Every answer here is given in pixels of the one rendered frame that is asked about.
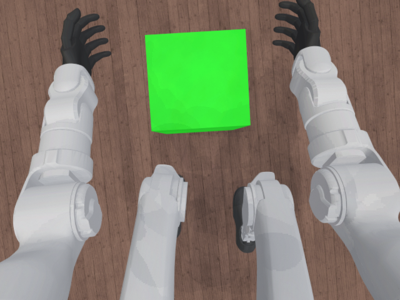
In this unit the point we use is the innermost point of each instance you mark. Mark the left robot upper arm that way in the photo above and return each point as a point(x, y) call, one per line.
point(52, 224)

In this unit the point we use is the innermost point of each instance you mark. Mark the left robot forearm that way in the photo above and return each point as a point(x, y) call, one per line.
point(67, 131)

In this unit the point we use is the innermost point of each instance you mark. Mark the right robot upper arm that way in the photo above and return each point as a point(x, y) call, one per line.
point(361, 202)

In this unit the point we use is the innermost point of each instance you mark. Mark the right robot thigh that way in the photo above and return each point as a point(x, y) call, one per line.
point(282, 272)

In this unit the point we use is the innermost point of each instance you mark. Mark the robot left hand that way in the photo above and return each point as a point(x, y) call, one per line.
point(74, 48)

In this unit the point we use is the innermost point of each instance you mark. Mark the carton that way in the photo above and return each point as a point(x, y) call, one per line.
point(198, 81)

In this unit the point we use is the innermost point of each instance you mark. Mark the robot right hand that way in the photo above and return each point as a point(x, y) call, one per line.
point(307, 32)

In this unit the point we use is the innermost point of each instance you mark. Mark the right robot shin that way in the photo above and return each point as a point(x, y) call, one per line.
point(246, 233)

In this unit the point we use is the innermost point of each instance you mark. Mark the right robot forearm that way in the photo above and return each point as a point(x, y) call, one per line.
point(328, 116)

